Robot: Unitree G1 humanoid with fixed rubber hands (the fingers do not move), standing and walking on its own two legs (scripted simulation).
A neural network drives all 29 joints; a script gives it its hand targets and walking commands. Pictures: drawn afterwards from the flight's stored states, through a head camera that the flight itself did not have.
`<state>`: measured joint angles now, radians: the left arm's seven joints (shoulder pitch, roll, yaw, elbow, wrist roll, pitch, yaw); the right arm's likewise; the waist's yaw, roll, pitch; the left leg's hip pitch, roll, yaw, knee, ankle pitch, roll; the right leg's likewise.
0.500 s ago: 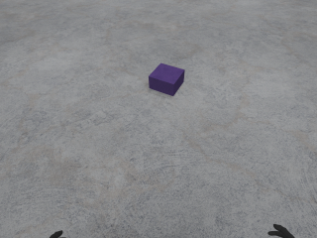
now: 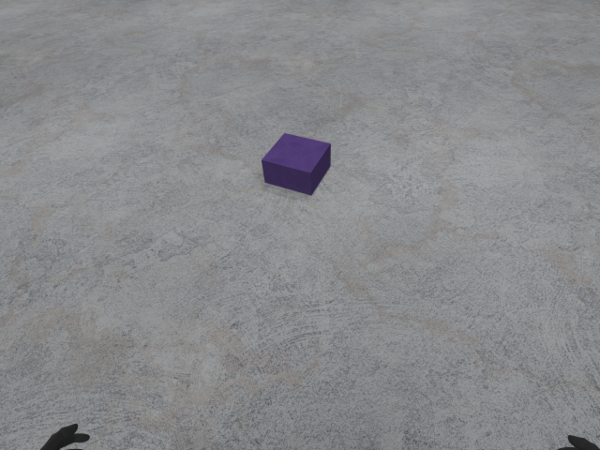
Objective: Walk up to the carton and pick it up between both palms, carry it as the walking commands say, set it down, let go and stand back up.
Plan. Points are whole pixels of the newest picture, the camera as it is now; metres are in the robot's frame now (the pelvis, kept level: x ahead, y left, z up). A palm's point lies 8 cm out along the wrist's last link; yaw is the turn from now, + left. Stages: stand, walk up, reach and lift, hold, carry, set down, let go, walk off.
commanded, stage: walk up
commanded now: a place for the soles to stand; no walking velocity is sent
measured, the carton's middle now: (297, 163) +1.56 +0.00 -0.69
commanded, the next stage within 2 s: none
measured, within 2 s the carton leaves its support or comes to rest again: neither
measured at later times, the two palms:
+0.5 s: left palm (82, 385) +0.26 +0.36 -0.09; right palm (492, 291) +0.35 -0.30 -0.05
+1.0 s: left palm (121, 250) +0.49 +0.35 -0.04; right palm (461, 217) +0.55 -0.33 -0.08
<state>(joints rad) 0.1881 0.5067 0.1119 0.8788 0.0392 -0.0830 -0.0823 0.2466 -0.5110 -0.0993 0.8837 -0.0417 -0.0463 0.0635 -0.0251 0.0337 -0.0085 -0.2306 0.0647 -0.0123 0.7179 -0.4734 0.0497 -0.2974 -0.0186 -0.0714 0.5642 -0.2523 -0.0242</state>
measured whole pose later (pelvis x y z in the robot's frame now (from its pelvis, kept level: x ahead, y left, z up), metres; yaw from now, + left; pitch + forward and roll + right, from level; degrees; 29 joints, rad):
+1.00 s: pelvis +0.43 -0.01 +0.01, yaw +1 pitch -1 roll -1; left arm 0.34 0.50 0.09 0.73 0.01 -0.11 -0.05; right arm 0.25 -0.48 -0.06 0.77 -0.02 -0.07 0.09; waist 0.03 0.06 0.04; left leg -0.52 0.09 0.02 0.78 -0.27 0.00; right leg -0.23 -0.03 -0.10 0.51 -0.27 -0.02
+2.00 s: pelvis +0.81 +0.03 +0.00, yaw +0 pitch -1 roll +0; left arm 0.31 0.47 0.06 0.78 0.01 -0.08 -0.05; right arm 0.32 -0.50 -0.08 0.74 -0.02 -0.10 0.05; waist -0.03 -0.04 0.04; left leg -0.29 0.03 0.09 0.57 -0.27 0.03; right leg -0.49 -0.07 -0.02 0.87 -0.36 -0.01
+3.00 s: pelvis +1.02 +0.04 +0.00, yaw -1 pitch -2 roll +1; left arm 0.06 0.42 0.01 0.98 -0.01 -0.03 -0.01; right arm 0.09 -0.42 0.00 1.00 0.01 -0.05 0.00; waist 0.00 0.00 0.04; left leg -0.24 0.03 0.05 0.55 -0.29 -0.02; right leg -0.28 -0.04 -0.02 0.58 -0.27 0.01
